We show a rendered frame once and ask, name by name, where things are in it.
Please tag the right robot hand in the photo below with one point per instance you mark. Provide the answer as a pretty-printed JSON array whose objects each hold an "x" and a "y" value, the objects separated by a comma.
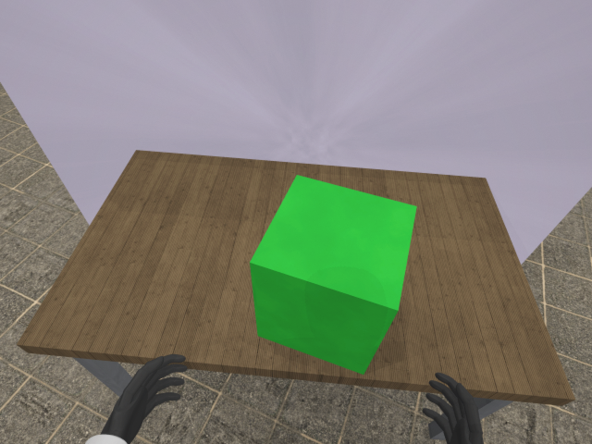
[{"x": 464, "y": 425}]

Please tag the carton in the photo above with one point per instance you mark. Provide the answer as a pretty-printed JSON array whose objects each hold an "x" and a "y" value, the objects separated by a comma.
[{"x": 328, "y": 274}]

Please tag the table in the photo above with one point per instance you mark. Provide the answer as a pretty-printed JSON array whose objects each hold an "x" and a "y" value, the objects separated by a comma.
[{"x": 164, "y": 268}]

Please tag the left robot hand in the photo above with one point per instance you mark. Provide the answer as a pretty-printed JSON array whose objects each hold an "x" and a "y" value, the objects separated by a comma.
[{"x": 138, "y": 398}]

